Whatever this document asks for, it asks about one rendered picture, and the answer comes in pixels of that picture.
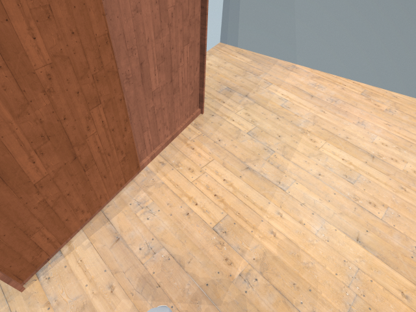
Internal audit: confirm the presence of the wardrobe door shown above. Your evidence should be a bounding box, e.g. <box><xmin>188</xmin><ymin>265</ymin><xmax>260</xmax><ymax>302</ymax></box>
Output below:
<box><xmin>102</xmin><ymin>0</ymin><xmax>201</xmax><ymax>163</ymax></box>
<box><xmin>0</xmin><ymin>0</ymin><xmax>140</xmax><ymax>284</ymax></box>

